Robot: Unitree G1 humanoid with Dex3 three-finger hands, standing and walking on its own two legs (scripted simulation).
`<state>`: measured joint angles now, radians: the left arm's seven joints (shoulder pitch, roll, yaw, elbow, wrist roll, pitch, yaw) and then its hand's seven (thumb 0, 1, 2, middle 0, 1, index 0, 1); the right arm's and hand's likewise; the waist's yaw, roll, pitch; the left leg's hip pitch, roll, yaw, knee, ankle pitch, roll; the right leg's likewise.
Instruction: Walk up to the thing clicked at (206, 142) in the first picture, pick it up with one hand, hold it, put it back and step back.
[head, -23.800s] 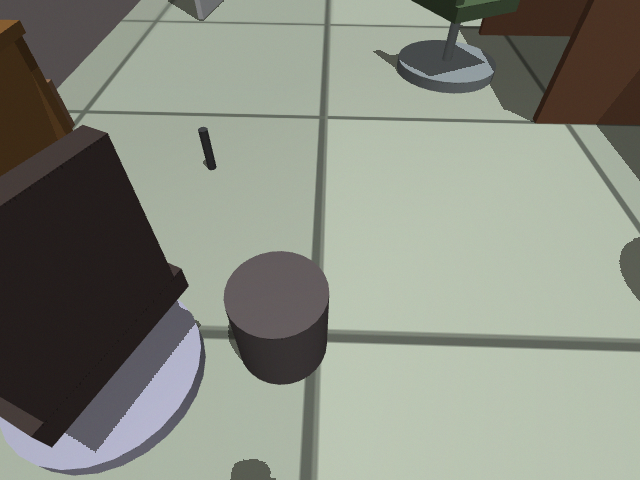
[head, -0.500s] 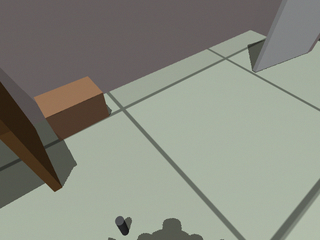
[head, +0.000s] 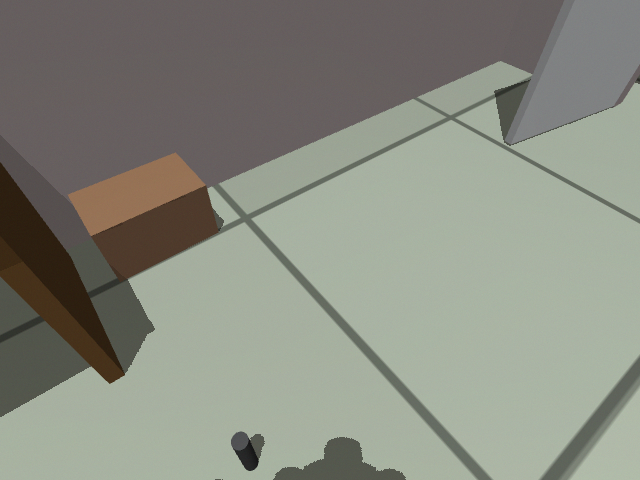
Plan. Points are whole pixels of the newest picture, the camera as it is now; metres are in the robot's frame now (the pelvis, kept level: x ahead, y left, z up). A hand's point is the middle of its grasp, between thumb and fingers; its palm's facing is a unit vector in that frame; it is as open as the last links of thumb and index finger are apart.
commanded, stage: stand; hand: left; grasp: from the side
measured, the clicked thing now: (245, 452) +0.33 +0.20 -0.67
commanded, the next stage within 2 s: go down in 0.68 s
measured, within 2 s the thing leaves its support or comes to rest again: neither
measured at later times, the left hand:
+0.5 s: hand out of the picture +0.08 +0.25 -0.16, palm faces -0.04 -0.94 -0.34, open 7.4 cm
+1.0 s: hand out of the picture +0.15 +0.25 -0.17, palm faces +0.03 -0.95 -0.31, open 10.4 cm
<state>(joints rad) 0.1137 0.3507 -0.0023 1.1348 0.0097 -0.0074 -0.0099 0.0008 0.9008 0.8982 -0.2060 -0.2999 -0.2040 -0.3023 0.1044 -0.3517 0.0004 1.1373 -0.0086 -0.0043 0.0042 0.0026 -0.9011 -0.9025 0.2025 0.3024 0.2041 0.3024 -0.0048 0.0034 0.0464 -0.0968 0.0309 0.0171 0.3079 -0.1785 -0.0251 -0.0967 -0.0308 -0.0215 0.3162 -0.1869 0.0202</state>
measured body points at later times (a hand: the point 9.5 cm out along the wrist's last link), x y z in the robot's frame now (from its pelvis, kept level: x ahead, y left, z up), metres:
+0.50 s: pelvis +0.01 +0.00 +0.00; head +0.02 +0.00 +0.45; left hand +0.08 +0.30 -0.13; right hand +0.08 -0.30 -0.14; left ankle -0.01 +0.13 -0.75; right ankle -0.01 -0.13 -0.75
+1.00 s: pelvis -0.01 +0.00 -0.02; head +0.05 +0.01 +0.43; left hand +0.15 +0.30 -0.14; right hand +0.09 -0.27 -0.14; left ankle -0.01 +0.13 -0.75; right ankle -0.01 -0.13 -0.75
